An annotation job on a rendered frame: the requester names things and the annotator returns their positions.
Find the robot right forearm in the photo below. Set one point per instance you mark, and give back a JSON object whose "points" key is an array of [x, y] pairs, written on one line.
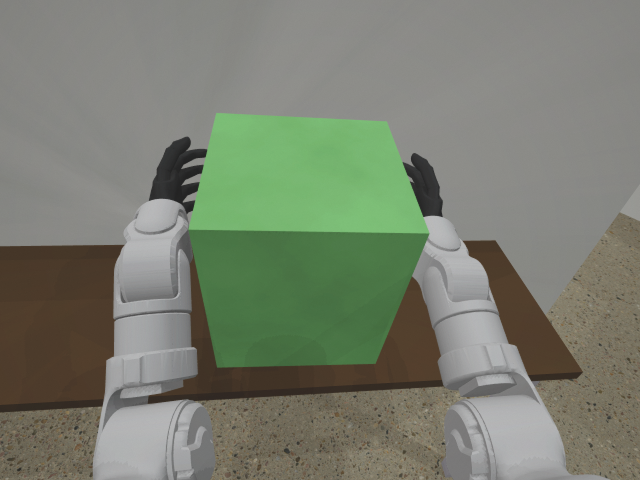
{"points": [[476, 358]]}

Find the robot left forearm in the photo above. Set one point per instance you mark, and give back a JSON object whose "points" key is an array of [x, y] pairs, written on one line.
{"points": [[152, 306]]}

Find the robot right hand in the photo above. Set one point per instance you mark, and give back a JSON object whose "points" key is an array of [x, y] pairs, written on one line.
{"points": [[426, 187]]}

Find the carton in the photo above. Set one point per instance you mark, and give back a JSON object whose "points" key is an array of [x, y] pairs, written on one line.
{"points": [[305, 234]]}

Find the robot left hand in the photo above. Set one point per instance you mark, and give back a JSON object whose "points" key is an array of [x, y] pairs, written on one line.
{"points": [[170, 176]]}

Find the right robot upper arm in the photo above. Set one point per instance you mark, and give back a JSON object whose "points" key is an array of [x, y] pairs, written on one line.
{"points": [[504, 438]]}

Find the left robot upper arm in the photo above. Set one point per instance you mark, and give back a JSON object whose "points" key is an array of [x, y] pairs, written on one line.
{"points": [[160, 441]]}

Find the table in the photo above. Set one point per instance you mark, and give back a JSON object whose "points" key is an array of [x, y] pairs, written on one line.
{"points": [[57, 331]]}

